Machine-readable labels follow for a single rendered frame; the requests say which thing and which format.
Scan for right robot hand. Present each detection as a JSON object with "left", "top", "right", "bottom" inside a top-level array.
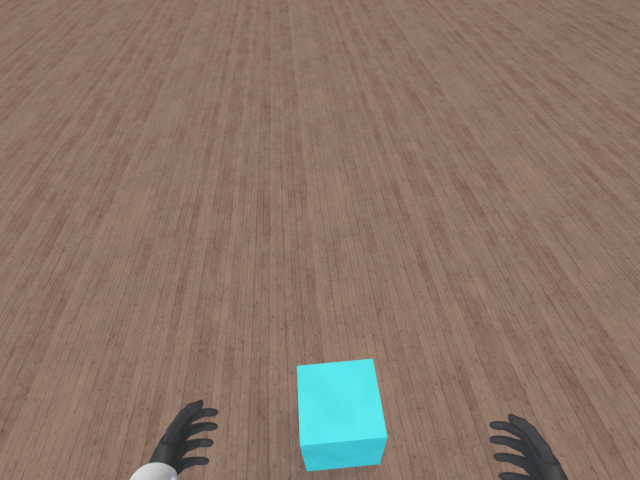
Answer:
[{"left": 489, "top": 414, "right": 569, "bottom": 480}]

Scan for carton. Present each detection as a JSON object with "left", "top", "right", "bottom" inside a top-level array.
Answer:
[{"left": 297, "top": 359, "right": 387, "bottom": 471}]

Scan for left robot hand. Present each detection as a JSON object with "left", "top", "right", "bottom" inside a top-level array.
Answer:
[{"left": 148, "top": 400, "right": 218, "bottom": 476}]

